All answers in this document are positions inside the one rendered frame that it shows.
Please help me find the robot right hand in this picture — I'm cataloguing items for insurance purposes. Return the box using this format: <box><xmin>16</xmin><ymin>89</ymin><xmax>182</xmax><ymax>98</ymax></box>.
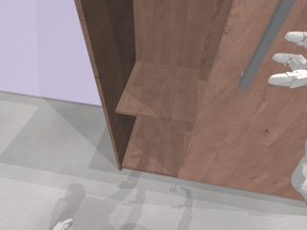
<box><xmin>268</xmin><ymin>32</ymin><xmax>307</xmax><ymax>88</ymax></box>

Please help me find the handle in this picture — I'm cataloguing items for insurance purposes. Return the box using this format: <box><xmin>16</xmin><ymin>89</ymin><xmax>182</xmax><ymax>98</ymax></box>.
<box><xmin>238</xmin><ymin>0</ymin><xmax>296</xmax><ymax>90</ymax></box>

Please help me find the robot left hand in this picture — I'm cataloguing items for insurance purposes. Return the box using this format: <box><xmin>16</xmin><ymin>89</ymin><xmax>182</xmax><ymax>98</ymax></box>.
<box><xmin>53</xmin><ymin>218</ymin><xmax>73</xmax><ymax>230</ymax></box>

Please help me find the wardrobe door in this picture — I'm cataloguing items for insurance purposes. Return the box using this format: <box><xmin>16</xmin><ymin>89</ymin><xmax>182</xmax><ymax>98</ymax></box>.
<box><xmin>177</xmin><ymin>0</ymin><xmax>307</xmax><ymax>201</ymax></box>

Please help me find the robot right upper arm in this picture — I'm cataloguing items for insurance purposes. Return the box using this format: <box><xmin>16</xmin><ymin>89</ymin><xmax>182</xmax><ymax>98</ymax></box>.
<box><xmin>291</xmin><ymin>154</ymin><xmax>307</xmax><ymax>206</ymax></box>

